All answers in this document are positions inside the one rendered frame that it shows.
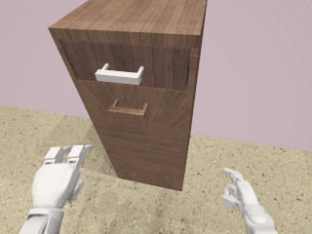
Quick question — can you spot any cabinet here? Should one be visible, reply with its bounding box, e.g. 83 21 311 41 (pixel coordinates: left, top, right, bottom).
48 0 208 192

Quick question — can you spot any handle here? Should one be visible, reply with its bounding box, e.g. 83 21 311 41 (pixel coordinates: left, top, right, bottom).
95 63 144 85
107 105 146 121

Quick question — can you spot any robot left forearm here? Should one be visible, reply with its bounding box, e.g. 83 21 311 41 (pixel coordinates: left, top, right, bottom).
19 206 64 234

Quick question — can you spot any robot right forearm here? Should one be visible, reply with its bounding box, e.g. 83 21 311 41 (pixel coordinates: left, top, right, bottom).
243 204 278 234

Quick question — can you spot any drawer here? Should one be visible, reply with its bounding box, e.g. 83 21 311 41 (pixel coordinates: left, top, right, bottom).
60 39 191 91

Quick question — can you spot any right robot hand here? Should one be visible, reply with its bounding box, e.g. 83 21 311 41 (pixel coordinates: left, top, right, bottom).
221 168 259 213

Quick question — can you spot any left robot hand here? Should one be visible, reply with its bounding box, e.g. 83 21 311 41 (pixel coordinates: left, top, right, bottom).
31 144 94 209

